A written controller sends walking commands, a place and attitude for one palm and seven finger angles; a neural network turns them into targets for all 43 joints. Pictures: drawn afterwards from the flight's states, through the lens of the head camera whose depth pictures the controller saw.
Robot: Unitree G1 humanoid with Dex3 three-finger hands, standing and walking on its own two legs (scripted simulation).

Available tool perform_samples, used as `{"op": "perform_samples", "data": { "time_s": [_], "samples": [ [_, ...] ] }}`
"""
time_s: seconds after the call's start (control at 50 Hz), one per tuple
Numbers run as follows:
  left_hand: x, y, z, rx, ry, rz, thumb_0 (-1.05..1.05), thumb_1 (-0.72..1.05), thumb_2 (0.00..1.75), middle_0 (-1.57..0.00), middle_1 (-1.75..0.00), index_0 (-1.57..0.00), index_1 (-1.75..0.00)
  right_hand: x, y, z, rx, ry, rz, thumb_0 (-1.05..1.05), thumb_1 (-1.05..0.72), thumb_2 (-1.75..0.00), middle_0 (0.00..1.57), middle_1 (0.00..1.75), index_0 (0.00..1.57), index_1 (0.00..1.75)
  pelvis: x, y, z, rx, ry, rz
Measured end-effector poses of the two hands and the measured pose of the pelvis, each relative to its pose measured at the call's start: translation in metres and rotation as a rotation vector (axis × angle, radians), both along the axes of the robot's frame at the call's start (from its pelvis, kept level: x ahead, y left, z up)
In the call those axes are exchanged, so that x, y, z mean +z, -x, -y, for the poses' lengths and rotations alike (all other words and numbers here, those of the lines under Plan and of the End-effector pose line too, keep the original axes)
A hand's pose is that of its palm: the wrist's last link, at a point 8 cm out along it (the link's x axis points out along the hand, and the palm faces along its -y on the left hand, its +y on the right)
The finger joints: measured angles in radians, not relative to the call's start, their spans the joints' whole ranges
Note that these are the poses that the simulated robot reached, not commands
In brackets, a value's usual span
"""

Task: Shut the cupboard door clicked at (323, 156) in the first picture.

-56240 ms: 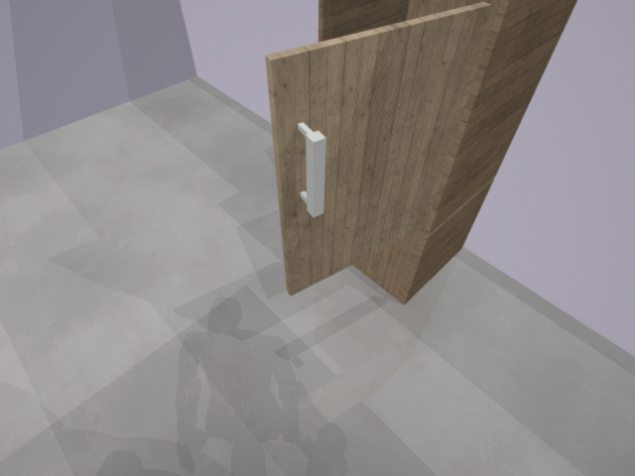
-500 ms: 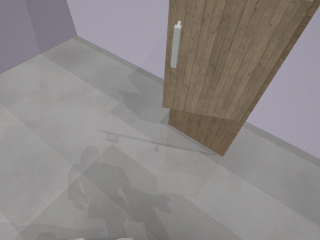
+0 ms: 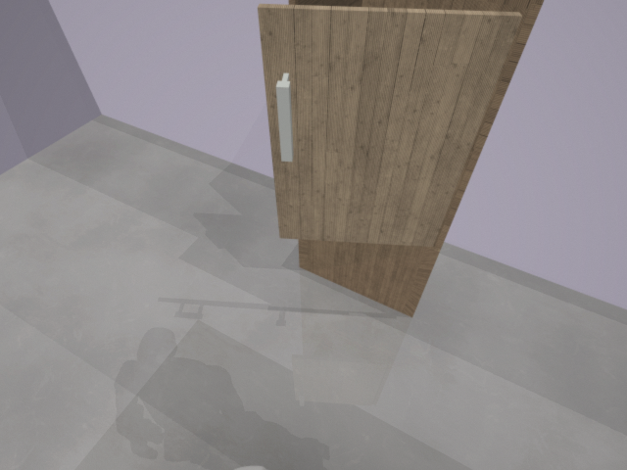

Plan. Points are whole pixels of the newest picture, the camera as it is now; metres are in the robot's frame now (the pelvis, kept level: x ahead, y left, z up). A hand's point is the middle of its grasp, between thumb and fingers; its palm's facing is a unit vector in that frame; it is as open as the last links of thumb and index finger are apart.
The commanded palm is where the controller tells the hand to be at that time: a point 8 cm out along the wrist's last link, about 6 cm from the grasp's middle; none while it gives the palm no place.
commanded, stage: take the last steps up to it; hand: left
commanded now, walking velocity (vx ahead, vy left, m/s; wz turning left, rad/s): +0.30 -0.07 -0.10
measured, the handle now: (286, 118) +0.73 +0.09 +0.06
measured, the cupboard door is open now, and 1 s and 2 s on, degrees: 24 24 24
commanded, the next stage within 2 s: come to a stop and stand still in 0.50 s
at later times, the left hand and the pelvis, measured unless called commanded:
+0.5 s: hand (226, 391) +0.27 +0.16 -0.16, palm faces -0.08 -0.98 -0.19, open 7.4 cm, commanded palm none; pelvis +0.16 -0.02 +0.00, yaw -3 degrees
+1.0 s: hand (244, 364) +0.32 +0.14 -0.17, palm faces +0.03 -0.97 -0.24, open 7.3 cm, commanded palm none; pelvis +0.25 -0.06 +0.00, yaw -2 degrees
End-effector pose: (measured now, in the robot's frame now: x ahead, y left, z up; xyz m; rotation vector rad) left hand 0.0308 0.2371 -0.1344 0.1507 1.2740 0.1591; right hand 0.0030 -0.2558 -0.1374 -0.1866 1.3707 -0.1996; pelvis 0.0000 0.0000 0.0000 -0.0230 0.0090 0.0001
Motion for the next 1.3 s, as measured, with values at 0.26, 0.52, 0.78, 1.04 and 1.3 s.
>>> {"op": "perform_samples", "data": {
  "time_s": [0.26,0.52,0.78,1.04,1.3],
  "samples": [
    [-0.032,-0.036,-0.009,-0.022,0.067,-0.204,0.01,0.91,0.9,-0.2,-0.3,-0.2,-0.3,0.007,-0.104,-0.025,0.01,0.038,0.146,0.0,-0.9,-0.9,0.2,0.3,0.2,0.3,-0.011,-0.081,-0.016,-0.051,-0.016,0.003],
    [0.002,-0.245,0.031,-0.134,0.007,0.094,0.0,0.91,0.9,-0.2,-0.3,-0.19,-0.3,-0.007,-0.091,-0.022,-0.133,-0.1,-0.131,0.0,-0.9,-0.9,0.2,0.3,0.2,0.3,-0.003,-0.172,0.026,-0.055,-0.033,0.007],
    [-0.009,-0.269,0.054,-0.038,-0.003,-0.013,-0.01,0.94,0.9,-0.2,-0.3,-0.2,-0.3,-0.001,-0.273,0.023,-0.029,-0.03,0.077,0.0,-0.91,-0.9,0.2,0.3,0.2,0.3,0.0,-0.25,0.045,-0.045,-0.004,0.008],
    [0.001,-0.279,0.05,-0.001,-0.06,0.002,0.0,0.92,0.9,-0.2,-0.3,-0.2,-0.3,0.005,-0.355,0.044,0.065,-0.012,0.233,0.0,-0.9,-0.9,0.2,0.3,0.2,0.3,-0.002,-0.247,0.062,-0.041,-0.008,0.034],
    [0.006,-0.235,0.081,-0.027,-0.034,-0.025,0.01,0.91,0.9,-0.2,-0.3,-0.2,-0.3,0.004,-0.287,0.079,0.016,-0.02,0.113,0.0,-0.91,-0.9,0.2,0.3,0.2,0.3,0.004,-0.231,0.08,-0.031,-0.047,0.01]
  ]
}}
